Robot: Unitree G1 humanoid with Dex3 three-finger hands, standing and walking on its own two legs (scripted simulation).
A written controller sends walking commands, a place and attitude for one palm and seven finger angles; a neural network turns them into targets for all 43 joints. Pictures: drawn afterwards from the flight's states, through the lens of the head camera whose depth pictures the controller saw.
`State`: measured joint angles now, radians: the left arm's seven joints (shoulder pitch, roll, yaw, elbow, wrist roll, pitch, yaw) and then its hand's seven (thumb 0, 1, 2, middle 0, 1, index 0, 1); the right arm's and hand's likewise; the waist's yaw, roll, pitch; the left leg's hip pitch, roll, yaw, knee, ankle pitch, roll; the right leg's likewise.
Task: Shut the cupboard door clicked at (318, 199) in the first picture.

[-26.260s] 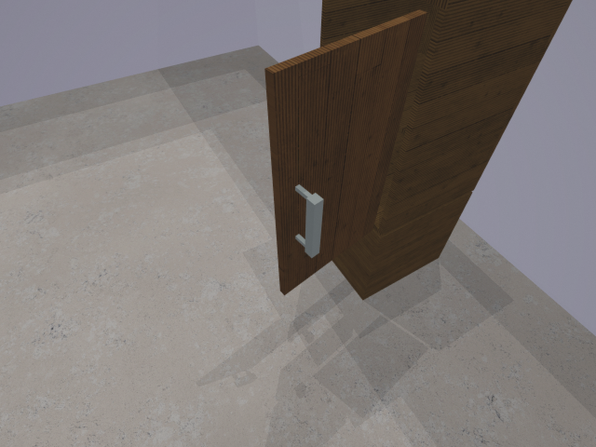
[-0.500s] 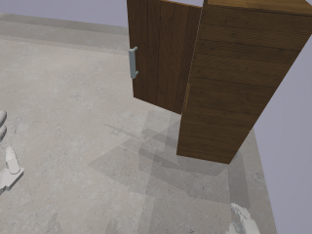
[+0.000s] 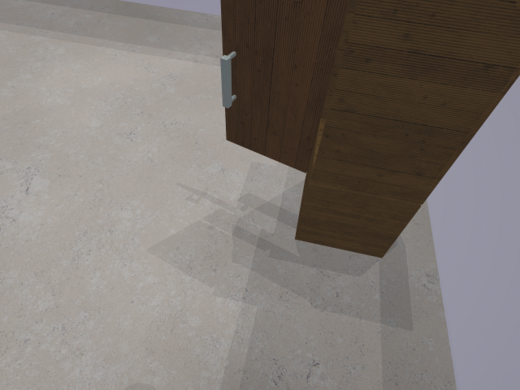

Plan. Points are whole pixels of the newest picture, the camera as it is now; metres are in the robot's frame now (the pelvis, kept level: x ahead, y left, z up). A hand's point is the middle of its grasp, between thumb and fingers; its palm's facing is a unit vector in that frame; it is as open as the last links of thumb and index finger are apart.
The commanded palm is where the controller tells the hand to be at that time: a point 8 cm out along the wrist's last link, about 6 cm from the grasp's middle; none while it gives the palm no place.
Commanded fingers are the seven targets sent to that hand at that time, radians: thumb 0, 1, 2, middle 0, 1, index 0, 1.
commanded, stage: let the arm hang, fingers relaxed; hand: left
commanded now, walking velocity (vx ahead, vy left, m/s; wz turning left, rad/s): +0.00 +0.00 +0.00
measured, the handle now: (230, 80) +0.96 +0.15 -0.07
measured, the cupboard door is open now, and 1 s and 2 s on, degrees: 74 74 74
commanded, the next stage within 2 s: look to check the result in 0.62 s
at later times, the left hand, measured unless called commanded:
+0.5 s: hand out of the picture +0.06 +0.20 -0.16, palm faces +0.00 -0.97 -0.24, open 7.4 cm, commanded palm none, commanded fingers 0.00 0.90 0.90 -0.20 -0.30 -0.20 -0.30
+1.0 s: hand out of the picture +0.05 +0.20 -0.16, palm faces +0.01 -0.96 -0.29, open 7.4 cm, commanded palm none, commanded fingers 0.00 0.90 0.90 -0.20 -0.30 -0.20 -0.30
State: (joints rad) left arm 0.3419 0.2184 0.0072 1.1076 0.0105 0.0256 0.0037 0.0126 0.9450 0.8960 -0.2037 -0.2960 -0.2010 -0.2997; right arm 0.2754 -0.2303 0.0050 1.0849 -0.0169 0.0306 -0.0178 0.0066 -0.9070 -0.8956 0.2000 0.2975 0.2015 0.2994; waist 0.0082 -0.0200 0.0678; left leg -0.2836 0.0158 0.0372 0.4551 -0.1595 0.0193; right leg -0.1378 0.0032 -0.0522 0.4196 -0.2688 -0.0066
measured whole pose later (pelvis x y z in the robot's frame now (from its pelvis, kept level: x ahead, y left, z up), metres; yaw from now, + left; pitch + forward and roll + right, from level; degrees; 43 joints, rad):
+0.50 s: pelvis +0.01 +0.00 +0.00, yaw -1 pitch -2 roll +0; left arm 0.20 0.21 0.01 1.10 0.01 -0.01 0.01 0.01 0.91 0.90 -0.20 -0.30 -0.20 -0.30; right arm 0.20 -0.22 0.00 1.11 -0.02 0.00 -0.02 0.00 -0.91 -0.90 0.20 0.30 0.20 0.30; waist -0.01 0.01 0.02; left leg -0.22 0.01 0.05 0.39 -0.15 0.01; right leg -0.09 -0.01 -0.04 0.39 -0.27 -0.01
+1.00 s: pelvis +0.03 -0.02 +0.00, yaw +0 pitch -1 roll +0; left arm 0.22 0.25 0.02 1.14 0.01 0.00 0.01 0.01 0.91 0.90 -0.20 -0.30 -0.20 -0.30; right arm 0.17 -0.26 0.00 1.12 -0.01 0.01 -0.03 0.00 -0.91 -0.90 0.20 0.30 0.20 0.30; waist 0.00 0.01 0.05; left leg -0.18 0.02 0.04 0.37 -0.17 -0.01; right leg -0.03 0.01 -0.05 0.33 -0.28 -0.03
